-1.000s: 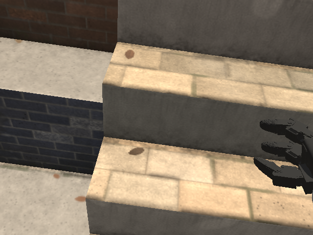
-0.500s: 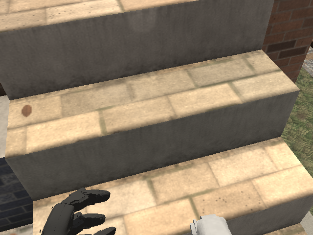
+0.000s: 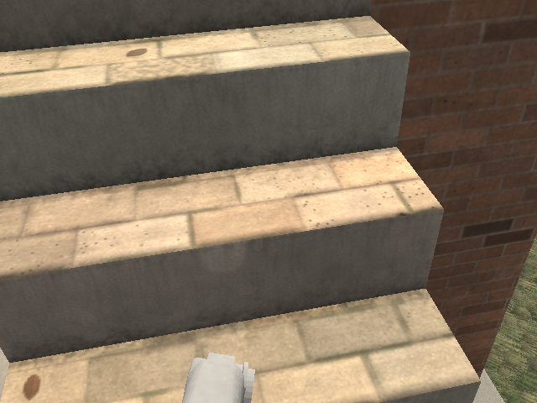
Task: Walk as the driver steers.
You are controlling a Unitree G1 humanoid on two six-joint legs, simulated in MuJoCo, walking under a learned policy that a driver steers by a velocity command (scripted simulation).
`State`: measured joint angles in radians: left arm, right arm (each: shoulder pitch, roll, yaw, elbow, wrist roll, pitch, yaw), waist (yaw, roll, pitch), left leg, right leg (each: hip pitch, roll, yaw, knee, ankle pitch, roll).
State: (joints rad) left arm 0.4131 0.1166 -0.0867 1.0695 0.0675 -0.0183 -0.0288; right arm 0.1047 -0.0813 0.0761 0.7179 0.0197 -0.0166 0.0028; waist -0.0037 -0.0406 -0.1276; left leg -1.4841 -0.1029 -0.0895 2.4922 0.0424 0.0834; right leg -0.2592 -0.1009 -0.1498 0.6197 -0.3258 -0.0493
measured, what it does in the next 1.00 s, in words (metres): climbs: left foot 0.22 m higher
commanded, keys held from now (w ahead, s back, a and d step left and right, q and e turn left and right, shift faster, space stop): w+q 0.52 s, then w+e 0.48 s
